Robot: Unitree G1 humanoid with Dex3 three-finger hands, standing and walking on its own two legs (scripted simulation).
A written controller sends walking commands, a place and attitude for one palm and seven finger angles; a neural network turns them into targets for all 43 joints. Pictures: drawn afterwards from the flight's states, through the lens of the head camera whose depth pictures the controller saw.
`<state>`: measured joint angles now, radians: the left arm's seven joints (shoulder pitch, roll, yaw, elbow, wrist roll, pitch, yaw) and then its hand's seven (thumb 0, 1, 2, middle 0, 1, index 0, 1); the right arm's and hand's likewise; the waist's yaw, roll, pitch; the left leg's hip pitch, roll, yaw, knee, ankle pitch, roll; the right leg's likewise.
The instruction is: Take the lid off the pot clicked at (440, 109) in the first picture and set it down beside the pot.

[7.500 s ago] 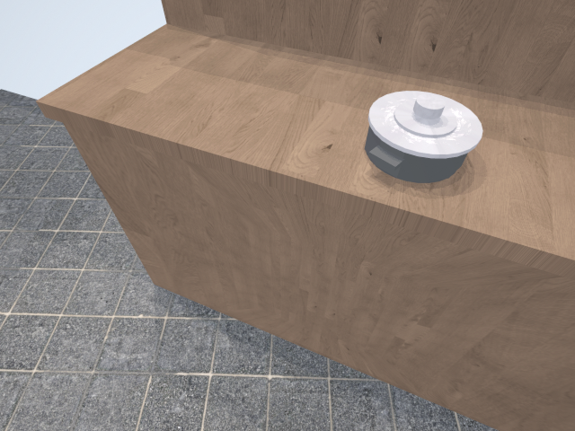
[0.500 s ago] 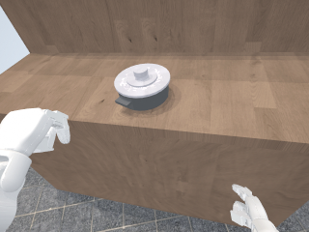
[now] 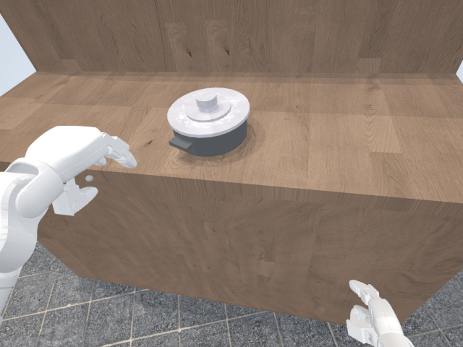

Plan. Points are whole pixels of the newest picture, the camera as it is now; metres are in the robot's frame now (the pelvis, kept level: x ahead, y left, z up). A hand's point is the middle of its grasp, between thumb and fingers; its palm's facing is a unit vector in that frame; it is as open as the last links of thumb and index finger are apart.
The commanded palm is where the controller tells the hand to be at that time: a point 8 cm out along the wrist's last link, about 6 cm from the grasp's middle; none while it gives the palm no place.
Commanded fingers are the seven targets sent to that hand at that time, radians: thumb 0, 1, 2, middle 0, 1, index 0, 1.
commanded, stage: reach forward and open the fingers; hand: left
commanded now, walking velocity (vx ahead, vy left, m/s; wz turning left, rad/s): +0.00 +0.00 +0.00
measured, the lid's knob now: (206, 99) +0.57 +0.14 +0.15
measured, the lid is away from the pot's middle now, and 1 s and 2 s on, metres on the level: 0.00 0.00 0.00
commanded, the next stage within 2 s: move the open hand above the knob in 0.20 s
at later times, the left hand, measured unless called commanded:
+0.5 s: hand (114, 145) +0.34 +0.23 +0.21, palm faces -0.12 -0.02 -0.99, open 10.3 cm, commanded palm +0.31 +0.23 +0.29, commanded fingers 0.00 -0.40 1.62 -0.84 -0.08 -0.84 -0.08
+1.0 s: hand (153, 115) +0.41 +0.19 +0.22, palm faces -0.15 -0.03 -0.99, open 10.3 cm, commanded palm +0.39 +0.19 +0.29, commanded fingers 0.00 -0.40 1.62 -0.84 -0.08 -0.84 -0.08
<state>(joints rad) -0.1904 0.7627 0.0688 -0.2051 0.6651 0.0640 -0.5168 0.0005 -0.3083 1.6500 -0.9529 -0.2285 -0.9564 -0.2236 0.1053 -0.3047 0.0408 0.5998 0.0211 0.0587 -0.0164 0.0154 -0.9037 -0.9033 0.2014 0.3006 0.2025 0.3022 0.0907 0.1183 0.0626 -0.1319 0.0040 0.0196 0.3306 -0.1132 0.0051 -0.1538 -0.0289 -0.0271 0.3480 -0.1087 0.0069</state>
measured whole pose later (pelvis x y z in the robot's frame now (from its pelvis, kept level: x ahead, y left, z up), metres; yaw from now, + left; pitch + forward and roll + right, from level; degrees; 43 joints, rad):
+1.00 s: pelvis +0.03 +0.01 +0.00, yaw -1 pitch +0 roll +1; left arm -0.68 0.60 -0.21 0.09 0.80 0.30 -0.56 0.00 -0.39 1.62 -0.86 -0.08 -0.86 -0.08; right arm 0.10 -0.30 0.04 0.61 0.04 0.09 0.02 0.01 -0.90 -0.90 0.20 0.30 0.20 0.30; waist 0.06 0.11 0.00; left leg -0.17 -0.01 0.04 0.32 -0.15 0.02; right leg -0.20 -0.04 -0.01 0.36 -0.15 0.02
